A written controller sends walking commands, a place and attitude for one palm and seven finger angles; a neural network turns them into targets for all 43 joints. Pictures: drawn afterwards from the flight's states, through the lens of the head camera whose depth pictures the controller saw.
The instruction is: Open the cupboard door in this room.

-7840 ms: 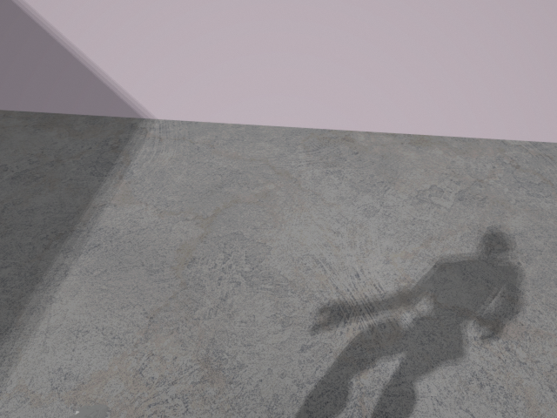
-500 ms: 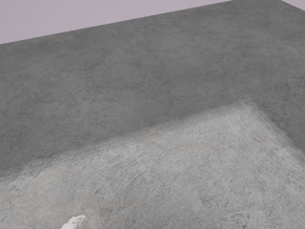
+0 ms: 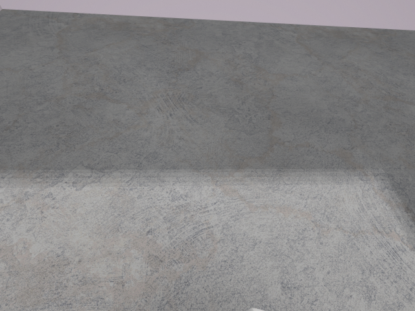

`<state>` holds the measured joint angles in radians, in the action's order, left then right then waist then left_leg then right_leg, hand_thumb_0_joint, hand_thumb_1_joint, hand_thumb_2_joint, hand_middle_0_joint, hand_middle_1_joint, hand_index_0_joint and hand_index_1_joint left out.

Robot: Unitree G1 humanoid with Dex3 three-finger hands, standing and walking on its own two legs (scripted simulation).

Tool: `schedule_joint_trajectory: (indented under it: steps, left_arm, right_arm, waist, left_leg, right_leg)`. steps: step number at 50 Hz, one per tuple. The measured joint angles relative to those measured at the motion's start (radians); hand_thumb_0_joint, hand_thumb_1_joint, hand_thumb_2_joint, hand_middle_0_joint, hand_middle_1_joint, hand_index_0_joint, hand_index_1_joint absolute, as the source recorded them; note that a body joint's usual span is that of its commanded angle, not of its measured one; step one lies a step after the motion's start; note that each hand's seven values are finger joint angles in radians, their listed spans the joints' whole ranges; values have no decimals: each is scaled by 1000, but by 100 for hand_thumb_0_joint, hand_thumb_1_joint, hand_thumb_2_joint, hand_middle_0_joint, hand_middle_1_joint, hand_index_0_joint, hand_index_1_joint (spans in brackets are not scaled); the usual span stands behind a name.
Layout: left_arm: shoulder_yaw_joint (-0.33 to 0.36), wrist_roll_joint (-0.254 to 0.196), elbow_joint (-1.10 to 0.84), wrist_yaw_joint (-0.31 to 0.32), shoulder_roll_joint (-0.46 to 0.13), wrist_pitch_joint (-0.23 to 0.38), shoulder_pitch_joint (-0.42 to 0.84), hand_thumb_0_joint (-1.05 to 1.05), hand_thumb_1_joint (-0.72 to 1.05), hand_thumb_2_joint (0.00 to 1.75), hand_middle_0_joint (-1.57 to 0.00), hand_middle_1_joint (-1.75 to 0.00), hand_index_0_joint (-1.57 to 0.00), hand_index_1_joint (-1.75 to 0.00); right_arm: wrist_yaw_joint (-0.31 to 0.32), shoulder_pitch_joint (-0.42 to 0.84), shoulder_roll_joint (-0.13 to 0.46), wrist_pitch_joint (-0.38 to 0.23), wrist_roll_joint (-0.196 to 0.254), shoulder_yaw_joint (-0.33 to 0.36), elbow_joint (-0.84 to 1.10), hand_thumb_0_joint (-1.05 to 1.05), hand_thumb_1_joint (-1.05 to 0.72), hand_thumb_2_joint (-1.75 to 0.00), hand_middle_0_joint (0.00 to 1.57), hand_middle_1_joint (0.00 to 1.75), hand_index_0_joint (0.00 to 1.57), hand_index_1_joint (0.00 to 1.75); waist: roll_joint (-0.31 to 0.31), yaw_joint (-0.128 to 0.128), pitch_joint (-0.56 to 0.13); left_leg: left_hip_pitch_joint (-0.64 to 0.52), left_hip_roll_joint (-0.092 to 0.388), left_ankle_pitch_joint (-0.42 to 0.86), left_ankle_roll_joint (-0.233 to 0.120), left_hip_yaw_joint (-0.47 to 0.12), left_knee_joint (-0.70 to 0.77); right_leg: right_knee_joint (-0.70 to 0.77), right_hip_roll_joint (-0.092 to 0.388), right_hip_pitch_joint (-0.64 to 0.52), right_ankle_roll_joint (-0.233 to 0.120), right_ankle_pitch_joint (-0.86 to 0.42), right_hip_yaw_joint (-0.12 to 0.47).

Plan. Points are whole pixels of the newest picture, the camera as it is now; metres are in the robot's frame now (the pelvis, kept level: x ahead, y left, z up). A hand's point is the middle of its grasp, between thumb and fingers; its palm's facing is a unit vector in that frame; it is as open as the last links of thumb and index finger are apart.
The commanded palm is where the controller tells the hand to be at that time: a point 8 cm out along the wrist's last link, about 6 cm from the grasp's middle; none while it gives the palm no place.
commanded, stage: turn or walk to find it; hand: left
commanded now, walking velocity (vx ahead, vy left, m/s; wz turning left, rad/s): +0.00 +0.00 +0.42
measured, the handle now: out of the picture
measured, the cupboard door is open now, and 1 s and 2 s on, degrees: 0 0 0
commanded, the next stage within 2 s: none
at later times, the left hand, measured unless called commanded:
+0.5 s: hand out of the picture +0.02 +0.16 -0.14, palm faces +0.22 -0.94 -0.27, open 7.4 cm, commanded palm none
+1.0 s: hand out of the picture -0.10 +0.22 -0.16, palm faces +0.45 -0.86 -0.26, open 7.4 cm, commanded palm none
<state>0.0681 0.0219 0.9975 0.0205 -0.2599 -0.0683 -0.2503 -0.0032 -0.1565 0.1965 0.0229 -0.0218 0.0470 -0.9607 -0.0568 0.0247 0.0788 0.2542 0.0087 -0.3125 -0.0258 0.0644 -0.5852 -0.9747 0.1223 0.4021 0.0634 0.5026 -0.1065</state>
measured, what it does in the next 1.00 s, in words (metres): steps on the spot, turning left: right foot, then left foot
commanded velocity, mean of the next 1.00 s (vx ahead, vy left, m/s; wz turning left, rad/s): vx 0.00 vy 0.00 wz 0.42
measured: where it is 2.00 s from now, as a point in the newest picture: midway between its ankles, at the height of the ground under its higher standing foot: outside the picture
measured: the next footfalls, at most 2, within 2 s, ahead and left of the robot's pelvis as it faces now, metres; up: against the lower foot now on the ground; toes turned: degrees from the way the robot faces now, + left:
right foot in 0.34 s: +0.04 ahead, -0.14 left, +0.00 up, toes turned +4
left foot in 0.76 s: -0.05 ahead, +0.11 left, +0.00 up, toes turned +25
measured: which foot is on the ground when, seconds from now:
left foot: down 0.00-0.34, up 0.36-0.74, down 0.76-1.00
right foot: up 0.00-0.32, down 0.34-0.76, up 0.78-1.00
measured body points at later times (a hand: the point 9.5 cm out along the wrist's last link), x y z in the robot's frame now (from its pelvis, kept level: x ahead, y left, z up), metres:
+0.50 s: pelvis -0.02 -0.04 +0.01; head +0.00 -0.07 +0.46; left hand +0.01 +0.21 -0.12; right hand +0.07 -0.29 -0.16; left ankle -0.06 +0.10 -0.64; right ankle +0.00 -0.14 -0.73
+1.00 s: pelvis -0.05 -0.01 +0.01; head -0.04 +0.02 +0.46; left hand -0.12 +0.26 -0.14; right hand +0.13 -0.19 -0.12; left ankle -0.09 +0.09 -0.73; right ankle -0.01 -0.15 -0.67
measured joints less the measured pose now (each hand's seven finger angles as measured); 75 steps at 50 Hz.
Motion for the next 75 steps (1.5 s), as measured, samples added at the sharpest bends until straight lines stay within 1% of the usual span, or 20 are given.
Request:
schedule_joint_trajectory:
  steps: [3, 7, 13, 16, 20, 23, 25, 28, 35, 38, 42, 45, 51, 56, 59, 60, 63, 68, 71, 75]
  left_arm:
    - [3, -1, -1, -7, -5, 3, 13, 0, 90, 90, -20, -29, -20, -30]
    - [0, -3, -22, -9, 1, 12, 31, 0, 91, 90, -20, -29, -20, -30]
    - [-10, -8, -57, -6, 28, 20, 73, 0, 91, 90, -20, -29, -20, -30]
    - [-19, -10, -79, -6, 43, 40, 83, 0, 90, 90, -20, -29, -20, -30]
    - [-31, 1, -94, -2, 80, 63, 77, 0, 90, 90, -20, -29, -20, -30]
    - [-37, 3, -90, -1, 97, 61, 58, 0, 90, 90, -20, -30, -20, -30]
    - [-39, 5, -80, 1, 102, 58, 49, 0, 90, 90, -21, -30, -20, -30]
    - [-39, 7, -68, 1, 102, 59, 39, 0, 90, 90, -21, -30, -20, -30]
    - [-28, 13, -45, -5, 68, 61, 18, 0, 90, 90, -21, -30, -20, -30]
    - [-17, 7, -32, -5, 43, 51, 1, 0, 90, 90, -21, -30, -20, -30]
    - [-2, 0, -5, 0, 1, 6, 1, 0, 90, 90, -21, -30, -20, -30]
    - [2, -1, 2, -6, -7, 0, 16, 0, 91, 90, -20, -29, -20, -30]
    - [-3, -4, -32, -9, 4, 13, 49, 0, 91, 90, -20, -29, -20, -30]
    - [-13, -8, -61, -7, 28, 23, 85, 0, 91, 90, -20, -29, -20, -30]
    - [-22, -10, -81, -7, 43, 42, 92, 0, 90, 90, -20, -29, -20, -30]
    - [-24, -6, -85, -5, 50, 52, 91, 0, 90, 90, -20, -29, -20, -30]
    - [-35, 1, -93, -4, 77, 63, 82, 0, 90, 90, -20, -29, -20, -30]
    - [-41, 3, -82, 0, 98, 57, 51, 0, 90, 90, -21, -30, -20, -30]
    - [-40, 6, -71, 1, 98, 58, 40, 0, 90, 90, -21, -30, -20, -30]
    - [-37, 11, -58, -3, 88, 62, 27, 0, 90, 90, -21, -30, -20, -30]
  right_arm:
    - [6, -1, -10, -2, 0, -9, 2, 1, -91, -90, 20, 30, 20, 30]
    - [5, -7, -16, -2, 0, -12, 3, 1, -90, -90, 21, 30, 20, 30]
    - [1, -25, -11, 8, -6, -1, 5, 1, -90, -90, 21, 30, 20, 30]
    - [-1, -42, 0, 16, -3, 9, 3, 1, -90, -90, 21, 30, 20, 30]
    - [-3, -61, 30, 42, 0, 32, -7, 1, -90, -90, 21, 30, 20, 30]
    - [-10, -67, 47, 54, -4, 44, -19, 1, -91, -90, 21, 30, 20, 30]
    - [-14, -73, 53, 54, -4, 48, -24, 1, -91, -90, 20, 30, 20, 30]
    - [-14, -79, 53, 56, -4, 47, -32, 1, -91, -90, 20, 30, 20, 30]
    - [-10, -41, 40, 49, 7, 26, -40, 1, -91, -90, 20, 29, 20, 30]
    - [-10, -21, 35, 28, 8, 16, -22, 1, -91, -90, 20, 29, 20, 30]
    - [-4, 7, 5, 1, 1, 5, -1, 1, -91, -90, 20, 30, 20, 30]
    - [6, 9, -5, -4, -1, -4, 6, 1, -91, -90, 20, 30, 20, 30]
    - [5, 2, -11, -3, -2, -8, 6, 1, -90, -90, 21, 30, 20, 30]
    - [1, -16, -6, 8, -6, 2, 5, 1, -90, -90, 21, 30, 20, 30]
    - [-1, -34, 4, 17, -3, 11, 2, 1, -90, -90, 21, 30, 20, 30]
    - [-2, -40, 11, 19, 1, 16, 1, 1, -90, -90, 21, 30, 20, 30]
    - [-3, -53, 31, 40, 0, 32, -9, 1, -90, -90, 21, 30, 20, 30]
    - [-14, -69, 53, 53, -4, 46, -23, 1, -91, -90, 20, 30, 20, 30]
    - [-16, -78, 55, 56, -4, 45, -32, 1, -91, -90, 20, 30, 20, 30]
    - [-13, -70, 49, 57, 1, 36, -45, 1, -91, -90, 20, 29, 20, 30]
  waist:
    - [11, -1, -8]
    - [29, -6, -21]
    - [60, -35, -25]
    - [74, -43, -31]
    - [108, -44, -27]
    - [108, -45, -25]
    - [103, -49, -23]
    - [87, -48, -19]
    - [43, -16, 4]
    - [30, -10, 2]
    - [-7, -2, 3]
    - [7, -4, -5]
    - [35, -12, -17]
    - [60, -35, -20]
    - [73, -41, -27]
    - [84, -41, -30]
    - [106, -43, -25]
    - [103, -48, -22]
    - [88, -47, -18]
    - [63, -32, -6]
  left_leg:
    - [-22, -9, 43, -4, -18, 65]
    - [-33, -22, 84, -7, -41, 120]
    - [-3, -35, 103, 9, -87, 114]
    - [36, -45, 94, 28, -112, 70]
    - [153, -56, -115, 40, -128, -234]
    - [226, -42, -96, 53, -104, -489]
    - [239, -20, -67, 65, -91, -553]
    - [214, 9, -70, 81, -75, -521]
    - [80, 30, -135, 81, -21, -215]
    - [-4, 27, -7, 60, 9, -7]
    - [3, 1, -10, 4, 12, -16]
    - [-15, -5, 23, -2, -10, 42]
    - [-28, -22, 83, -7, -54, 118]
    - [-4, -35, 94, 7, -94, 107]
    - [29, -46, 83, 25, -117, 64]
    - [48, -46, 71, 33, -126, 31]
    - [141, -58, -117, 39, -132, -230]
    - [233, -22, -67, 62, -95, -551]
    - [213, 8, -66, 79, -79, -532]
    - [138, 29, -121, 86, -51, -357]
  right_leg:
    - [-90, -17, 41, 10, -59, 35]
    - [-50, -27, 35, 20, -81, 60]
    - [153, -55, -45, 14, -57, 70]
    - [356, -71, -130, 5, -154, 59]
    - [383, -69, -150, -77, -182, 12]
    - [419, -55, -178, -87, -195, -16]
    - [439, -45, -192, -86, -204, -36]
    - [453, -28, -202, -84, -209, -64]
    - [415, 18, -182, -61, -195, -120]
    - [345, 40, -151, -37, -164, -143]
    - [67, 17, -37, -4, 10, -22]
    - [-65, -12, 20, 5, -29, 24]
    - [-6, -35, 19, 21, -60, 64]
    - [166, -60, -45, 15, -59, 71]
    - [361, -74, -126, 7, -164, 59]
    - [407, -79, -143, -17, -197, 50]
    - [388, -72, -147, -78, -194, 13]
    - [445, -46, -185, -84, -218, -32]
    - [460, -28, -194, -81, -224, -59]
    - [451, 1, -189, -71, -222, -90]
